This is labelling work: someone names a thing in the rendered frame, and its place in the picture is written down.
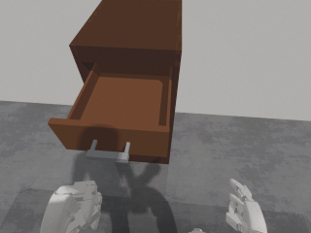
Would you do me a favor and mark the robot left hand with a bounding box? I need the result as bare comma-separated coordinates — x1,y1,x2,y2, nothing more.
40,181,103,233

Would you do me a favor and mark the robot right hand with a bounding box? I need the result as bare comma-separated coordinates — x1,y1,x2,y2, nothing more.
225,179,267,233

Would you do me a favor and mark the drawer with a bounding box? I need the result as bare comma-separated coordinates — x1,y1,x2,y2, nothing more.
48,62,173,157

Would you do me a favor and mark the handle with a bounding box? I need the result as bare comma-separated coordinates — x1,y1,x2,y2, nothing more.
86,140,130,163

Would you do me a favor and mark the cabinet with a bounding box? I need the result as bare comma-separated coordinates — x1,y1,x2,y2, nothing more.
69,0,183,165

